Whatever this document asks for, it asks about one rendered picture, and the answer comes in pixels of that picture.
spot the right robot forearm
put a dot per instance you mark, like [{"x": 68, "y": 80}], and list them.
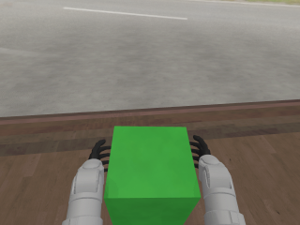
[{"x": 218, "y": 192}]

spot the left robot forearm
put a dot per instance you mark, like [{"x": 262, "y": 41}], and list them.
[{"x": 86, "y": 195}]

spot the robot left hand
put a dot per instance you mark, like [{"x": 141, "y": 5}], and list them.
[{"x": 95, "y": 154}]

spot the robot right hand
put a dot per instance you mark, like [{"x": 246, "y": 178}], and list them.
[{"x": 203, "y": 149}]

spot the carton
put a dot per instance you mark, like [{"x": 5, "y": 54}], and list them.
[{"x": 151, "y": 177}]

